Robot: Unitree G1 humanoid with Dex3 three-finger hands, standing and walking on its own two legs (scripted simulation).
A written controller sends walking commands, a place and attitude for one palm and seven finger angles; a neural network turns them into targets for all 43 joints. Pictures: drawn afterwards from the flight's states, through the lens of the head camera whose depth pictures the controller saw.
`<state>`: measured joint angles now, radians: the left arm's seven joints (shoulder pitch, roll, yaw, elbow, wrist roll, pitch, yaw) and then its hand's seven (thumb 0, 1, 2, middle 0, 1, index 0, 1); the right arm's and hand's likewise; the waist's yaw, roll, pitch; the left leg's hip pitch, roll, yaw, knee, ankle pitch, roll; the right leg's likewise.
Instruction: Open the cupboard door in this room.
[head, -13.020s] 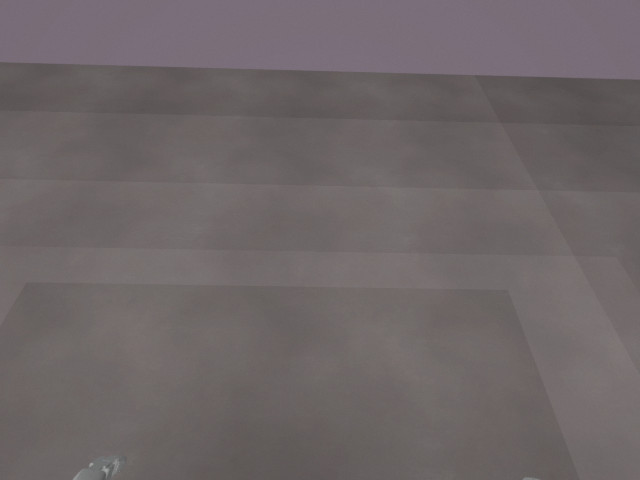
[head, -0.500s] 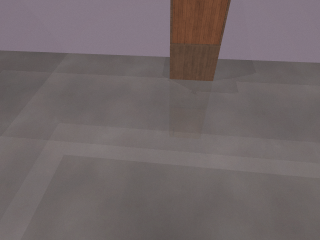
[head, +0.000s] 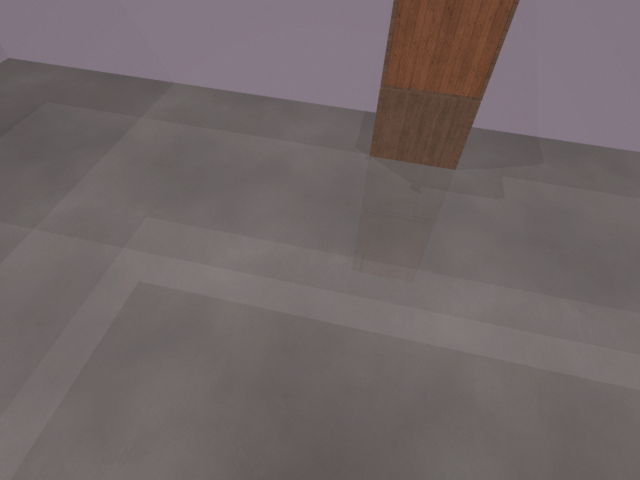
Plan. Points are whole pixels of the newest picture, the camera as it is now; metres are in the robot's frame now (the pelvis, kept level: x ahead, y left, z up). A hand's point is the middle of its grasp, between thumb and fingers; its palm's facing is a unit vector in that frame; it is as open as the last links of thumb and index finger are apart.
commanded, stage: turn or walk to find it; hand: left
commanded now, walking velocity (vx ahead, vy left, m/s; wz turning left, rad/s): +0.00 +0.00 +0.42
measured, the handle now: out of the picture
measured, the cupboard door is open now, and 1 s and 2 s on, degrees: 0 0 0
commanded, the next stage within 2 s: stand and wait in 0.30 s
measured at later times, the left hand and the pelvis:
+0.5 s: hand out of the picture -0.04 +0.23 -0.19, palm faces +0.21 -0.95 -0.22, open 7.4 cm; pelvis -0.04 +0.03 -0.01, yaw +10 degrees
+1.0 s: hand out of the picture -0.05 +0.18 -0.17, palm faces +0.20 -0.96 -0.20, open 7.3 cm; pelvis -0.03 +0.01 +0.00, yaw +10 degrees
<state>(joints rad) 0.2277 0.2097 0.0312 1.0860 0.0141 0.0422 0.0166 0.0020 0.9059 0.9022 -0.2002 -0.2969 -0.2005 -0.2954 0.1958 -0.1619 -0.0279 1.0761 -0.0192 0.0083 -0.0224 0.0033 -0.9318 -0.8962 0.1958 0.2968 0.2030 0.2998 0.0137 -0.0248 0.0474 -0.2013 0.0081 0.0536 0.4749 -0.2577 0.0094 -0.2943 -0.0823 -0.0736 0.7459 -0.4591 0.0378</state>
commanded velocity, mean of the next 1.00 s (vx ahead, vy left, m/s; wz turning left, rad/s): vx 0.00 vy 0.00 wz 0.17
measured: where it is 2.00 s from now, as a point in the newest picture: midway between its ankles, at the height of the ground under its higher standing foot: outside the picture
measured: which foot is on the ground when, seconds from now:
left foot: down 0.00-0.12, up 0.14-0.40, down 0.42-1.00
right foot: up 0.00-0.06, down 0.08-0.42, up 0.44-0.72, down 0.74-1.00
